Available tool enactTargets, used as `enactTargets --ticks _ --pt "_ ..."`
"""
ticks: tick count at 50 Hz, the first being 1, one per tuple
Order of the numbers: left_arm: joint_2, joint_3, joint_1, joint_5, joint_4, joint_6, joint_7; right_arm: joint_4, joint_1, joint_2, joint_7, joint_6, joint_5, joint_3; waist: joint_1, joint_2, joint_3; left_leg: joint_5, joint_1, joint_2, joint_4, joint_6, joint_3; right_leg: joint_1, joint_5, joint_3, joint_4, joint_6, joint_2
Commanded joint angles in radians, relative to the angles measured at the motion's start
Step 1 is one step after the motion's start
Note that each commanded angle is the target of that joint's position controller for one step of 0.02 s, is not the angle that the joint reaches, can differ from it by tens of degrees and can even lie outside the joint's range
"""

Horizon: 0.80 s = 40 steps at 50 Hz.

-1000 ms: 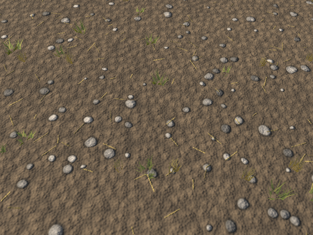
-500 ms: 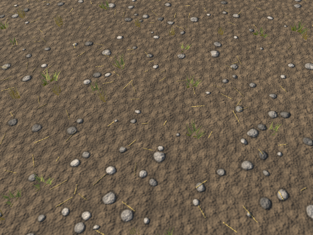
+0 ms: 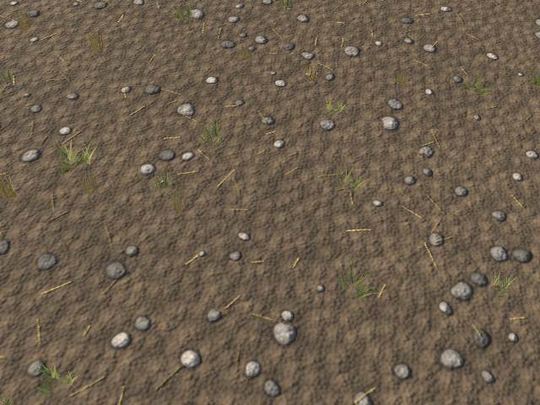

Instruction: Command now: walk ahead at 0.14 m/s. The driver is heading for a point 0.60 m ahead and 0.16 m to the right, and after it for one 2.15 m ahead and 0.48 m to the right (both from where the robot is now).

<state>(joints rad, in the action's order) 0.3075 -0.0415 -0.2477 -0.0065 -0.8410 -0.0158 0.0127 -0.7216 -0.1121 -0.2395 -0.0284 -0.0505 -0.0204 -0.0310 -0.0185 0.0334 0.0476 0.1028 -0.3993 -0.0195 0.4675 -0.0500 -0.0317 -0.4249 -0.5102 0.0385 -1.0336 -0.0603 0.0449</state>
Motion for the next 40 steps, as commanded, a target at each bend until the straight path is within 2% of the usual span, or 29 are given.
enactTargets --ticks 1,4,6,8,9,10,11,12,13,14,17,22,28,40 --pt "0.038 -0.013 -0.137 0.010 0.011 0.028 0.021 0.037 0.057 -0.122 0.003 -0.010 -0.014 -0.032 -0.050 -0.169 -0.170 -0.396 0.055 0.224 -0.177 -0.188 0.162 0.114 0.087 -0.003 0.135 -0.020 0.037" --pt "0.040 -0.011 -0.082 0.016 0.013 0.034 0.025 0.002 0.042 -0.128 0.014 -0.004 -0.007 -0.033 -0.024 -0.162 -0.189 -0.203 0.058 0.223 -0.196 -0.181 0.156 0.184 0.225 -0.007 0.293 -0.004 0.033" --pt "0.046 -0.014 -0.051 0.018 0.013 0.039 0.023 -0.017 0.044 -0.126 0.020 0.007 -0.001 -0.029 -0.020 -0.151 -0.160 0.050 0.027 0.212 -0.207 -0.157 0.166 0.235 0.296 -0.016 0.387 0.013 0.024" --pt "0.044 -0.014 -0.027 0.033 0.015 0.037 0.020 -0.038 0.036 -0.097 0.021 0.014 0.004 -0.015 -0.028 -0.129 -0.107 0.301 -0.022 0.167 -0.201 -0.094 0.163 0.301 0.357 -0.023 0.515 0.040 0.014" --pt "0.062 -0.015 -0.012 0.041 0.028 0.034 0.022 -0.058 0.002 -0.076 0.020 0.015 0.001 -0.007 -0.021 -0.097 -0.077 0.377 -0.037 0.138 -0.182 -0.047 0.158 0.313 0.401 0.025 0.581 0.060 0.055" --pt "0.120 -0.024 0.007 0.034 0.041 0.032 0.028 -0.068 -0.039 -0.081 0.019 0.014 -0.008 -0.009 0.019 -0.013 -0.045 0.393 -0.041 0.082 -0.130 -0.006 0.124 0.289 0.426 0.071 0.606 0.085 0.109" --pt "0.137 -0.034 0.036 0.022 0.020 0.030 0.025 -0.076 -0.072 -0.076 0.026 0.020 -0.002 -0.011 0.055 0.111 -0.029 0.304 0.045 0.030 -0.105 0.020 0.052 0.154 0.193 0.064 0.626 0.105 0.088" --pt "0.082 -0.023 0.052 0.023 0.023 0.023 0.019 -0.082 -0.042 -0.100 0.033 0.025 -0.003 -0.014 0.031 0.098 -0.012 0.237 0.120 0.030 -0.066 0.031 0.044 0.083 0.105 0.056 0.660 0.094 0.063" --pt "0.049 -0.013 0.058 0.029 0.015 0.014 0.017 -0.084 -0.036 -0.099 0.039 0.031 0.002 -0.017 0.035 0.096 -0.017 0.191 0.153 0.034 -0.050 0.025 0.042 0.065 0.117 0.050 0.669 0.076 0.058" --pt "0.045 -0.010 0.066 0.029 0.011 0.006 0.015 -0.096 -0.042 -0.094 0.043 0.036 0.003 -0.016 0.035 0.085 -0.019 0.155 0.164 0.041 -0.045 0.017 0.048 0.078 0.180 0.040 0.660 0.061 0.048" --pt "0.052 -0.011 0.040 0.017 -0.016 -0.010 0.015 -0.121 -0.052 -0.094 0.044 0.035 0.004 -0.018 0.022 0.034 -0.065 0.039 0.177 0.049 -0.034 0.007 0.052 0.162 0.353 0.021 0.607 0.053 0.038" --pt "0.051 -0.009 0.037 0.012 -0.050 -0.004 0.021 -0.164 -0.044 -0.092 0.045 0.037 0.014 -0.020 0.013 -0.012 -0.089 -0.079 0.208 0.053 -0.016 0.012 0.047 0.212 0.475 0.006 0.578 0.061 0.027" --pt "0.045 -0.008 0.048 0.010 -0.091 0.005 0.022 -0.216 -0.045 -0.098 0.053 0.050 0.018 -0.023 0.016 -0.036 -0.079 -0.120 0.236 0.056 -0.014 0.015 0.047 0.223 0.500 -0.007 0.583 0.062 0.014" --pt "0.033 -0.006 0.051 0.011 -0.163 0.015 0.029 -0.292 -0.033 -0.103 0.062 0.056 0.018 -0.020 0.017 -0.031 -0.047 -0.070 0.236 0.058 -0.040 0.017 0.046 0.229 0.439 -0.026 0.614 0.054 -0.002"
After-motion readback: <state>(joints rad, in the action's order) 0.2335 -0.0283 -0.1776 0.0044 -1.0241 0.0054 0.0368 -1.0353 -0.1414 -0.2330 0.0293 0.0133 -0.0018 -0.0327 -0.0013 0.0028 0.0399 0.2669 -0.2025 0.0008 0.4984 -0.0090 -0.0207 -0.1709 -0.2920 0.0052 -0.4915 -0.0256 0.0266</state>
